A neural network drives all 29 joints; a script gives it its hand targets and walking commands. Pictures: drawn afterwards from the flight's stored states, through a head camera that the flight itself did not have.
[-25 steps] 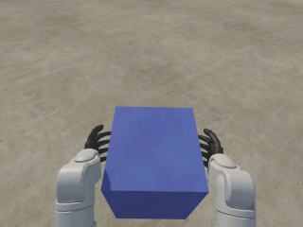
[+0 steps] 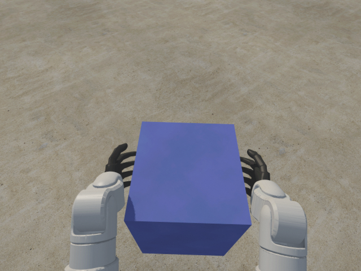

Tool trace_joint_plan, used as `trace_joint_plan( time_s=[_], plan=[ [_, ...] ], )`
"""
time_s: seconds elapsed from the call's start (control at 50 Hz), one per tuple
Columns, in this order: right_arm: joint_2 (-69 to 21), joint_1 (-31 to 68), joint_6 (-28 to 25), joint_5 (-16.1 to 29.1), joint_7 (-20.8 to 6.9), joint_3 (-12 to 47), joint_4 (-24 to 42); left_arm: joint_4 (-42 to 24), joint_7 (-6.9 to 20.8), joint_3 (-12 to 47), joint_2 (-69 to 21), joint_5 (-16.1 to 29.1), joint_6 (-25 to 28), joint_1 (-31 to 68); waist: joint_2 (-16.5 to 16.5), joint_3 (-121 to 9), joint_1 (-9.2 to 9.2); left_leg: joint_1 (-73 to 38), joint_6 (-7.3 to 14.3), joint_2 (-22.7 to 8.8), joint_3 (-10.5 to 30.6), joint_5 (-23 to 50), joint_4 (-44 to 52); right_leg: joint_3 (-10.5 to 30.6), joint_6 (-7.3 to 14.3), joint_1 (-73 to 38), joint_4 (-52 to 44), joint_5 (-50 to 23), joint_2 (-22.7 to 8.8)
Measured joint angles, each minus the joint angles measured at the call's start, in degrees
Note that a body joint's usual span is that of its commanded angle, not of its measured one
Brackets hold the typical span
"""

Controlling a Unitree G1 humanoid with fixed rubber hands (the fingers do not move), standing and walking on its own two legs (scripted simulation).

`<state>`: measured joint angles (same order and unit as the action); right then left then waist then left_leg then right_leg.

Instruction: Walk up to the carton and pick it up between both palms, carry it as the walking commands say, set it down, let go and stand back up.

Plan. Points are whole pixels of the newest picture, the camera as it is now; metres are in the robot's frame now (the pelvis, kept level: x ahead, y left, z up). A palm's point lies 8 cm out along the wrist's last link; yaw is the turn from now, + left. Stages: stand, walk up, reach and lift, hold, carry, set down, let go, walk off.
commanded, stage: carry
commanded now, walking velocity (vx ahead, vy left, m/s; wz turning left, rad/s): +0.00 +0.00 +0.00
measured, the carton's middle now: (185, 192) +0.30 +0.00 +0.00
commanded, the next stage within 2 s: none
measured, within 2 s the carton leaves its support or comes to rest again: neither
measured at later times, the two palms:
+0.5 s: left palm (114, 157) +0.35 +0.16 +0.06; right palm (243, 161) +0.34 -0.13 +0.06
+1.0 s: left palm (98, 168) +0.32 +0.19 +0.06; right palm (231, 167) +0.33 -0.10 +0.07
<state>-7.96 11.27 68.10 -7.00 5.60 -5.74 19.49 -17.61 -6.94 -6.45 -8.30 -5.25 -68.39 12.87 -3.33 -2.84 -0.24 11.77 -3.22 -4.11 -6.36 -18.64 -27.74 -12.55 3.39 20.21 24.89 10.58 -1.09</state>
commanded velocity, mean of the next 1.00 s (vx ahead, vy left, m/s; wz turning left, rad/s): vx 0.00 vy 0.00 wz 0.00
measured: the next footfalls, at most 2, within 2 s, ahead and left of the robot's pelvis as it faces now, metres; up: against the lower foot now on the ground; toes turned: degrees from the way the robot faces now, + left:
none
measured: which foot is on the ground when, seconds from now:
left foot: down 0.00-1.00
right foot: down 0.00-1.00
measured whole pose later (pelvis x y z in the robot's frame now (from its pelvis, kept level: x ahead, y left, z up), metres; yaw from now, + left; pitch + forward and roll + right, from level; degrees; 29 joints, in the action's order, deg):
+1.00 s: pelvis +0.05 +0.04 +0.00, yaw +1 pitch +2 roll -1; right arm -7.8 10.4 59.2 -8.6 4.2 -5.7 5.9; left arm -6.5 -6.4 -6.7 -7.8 -6.7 -59.6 9.9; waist -1.2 -6.7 -0.3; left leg 8.8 1.7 -0.9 -5.3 -22.9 -29.4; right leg -11.0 1.9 18.7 28.8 12.1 -2.0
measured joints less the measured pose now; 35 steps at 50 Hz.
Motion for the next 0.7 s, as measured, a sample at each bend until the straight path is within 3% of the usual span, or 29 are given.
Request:
trace_joint_plan(
  time_s=[0.1,0.22,0.3,0.38,0.42,0.44,0.48,0.5,0.54,0.62,0.7],
  plan=[
    [0.0,-0.2,-0.3,0.4,0.2,0.5,1.3,-1.9,-0.2,0.5,0.3,0.5,0.8,-1.3,1.6,-1.1,-0.42,-1.5,1.4,0.5,-0.1,-1.5,1.8,0.1,-0.8,0.1,1.6,2.2,-0.6],
    [0.2,-1.1,-0.9,1.1,0.2,1.0,0.9,-3.1,-0.4,1.1,0.5,0.3,0.8,-3.0,3.8,-1.6,-0.23,1.6,1.3,0.3,-0.2,1.3,-6.5,0.6,-0.1,-1.2,2.2,0.7,-0.7],
    [0.3,-1.9,-1.1,1.6,0.2,1.0,0.5,-3.0,-0.6,1.8,0.6,0.0,0.5,-3.7,4.0,-2.7,-1.14,-2.7,2.5,1.0,-0.3,0.6,2.9,0.1,-1.2,-1.6,4.8,0.8,-1.2],
    [-0.1,0.3,-3.6,0.4,-0.7,1.0,-4.8,-0.2,-0.2,0.0,0.6,-0.9,2.3,-3.0,3.1,-3.4,-1.15,-4.7,3.5,1.0,-0.9,-4.8,3.1,2.7,-3.0,1.3,10.8,11.8,-0.1],
    [-0.1,0.2,-4.1,-0.2,-0.8,1.9,-5.8,0.2,0.0,-0.6,0.6,-0.6,2.7,-3.6,3.7,-2.9,-0.43,-5.4,3.4,1.7,-2.4,-6.7,0.8,3.3,-2.8,2.5,10.4,9.2,0.2],
    [0.0,-0.3,-4.0,-0.4,-0.8,2.0,-5.6,0.5,0.0,-0.3,0.6,-0.4,2.9,-3.9,3.5,-2.7,-0.62,-5.5,3.3,1.9,-2.3,-7.6,-0.9,3.0,-1.2,2.0,8.8,4.3,0.3],
    [0.3,-2.1,-3.6,-0.4,-0.9,1.3,-5.3,2.4,-0.2,1.1,0.7,-0.1,3.2,-4.4,0.9,-2.8,-1.35,-3.5,2.7,0.5,-0.6,-7.3,-6.3,1.3,0.5,0.4,8.2,4.2,1.0],
    [0.4,-2.8,-3.4,-0.4,-0.9,1.1,-5.0,3.1,-0.3,1.5,0.7,-0.2,2.9,-4.1,0.3,-2.8,-1.27,-2.3,2.4,0.1,-0.1,-5.3,-9.3,0.9,0.6,-0.1,8.2,5.2,1.1],
    [0.5,-3.9,-2.6,0.3,-0.3,1.2,-3.5,2.9,-0.4,1.7,0.6,0.2,2.3,-4.0,0.4,-2.7,-0.79,-1.3,2.2,0.7,0.9,-8.0,-10.6,1.3,0.4,-0.5,7.8,6.2,1.0],
    [0.4,-2.6,-3.1,0.3,0.1,0.9,-4.2,3.7,0.1,1.1,0.6,0.0,3.7,-3.5,0.9,-3.1,-1.37,-3.2,2.9,1.6,1.3,-6.4,-1.9,1.3,-0.5,-0.6,6.4,5.6,0.4],
    [0.1,-0.9,-3.5,0.3,-0.1,0.8,-4.1,2.0,0.0,0.6,0.6,0.0,4.2,-3.4,2.1,-2.5,-0.89,-2.9,3.3,2.5,0.9,-4.5,-1.5,1.9,-0.9,-0.3,5.9,4.5,-0.3]
  ],
)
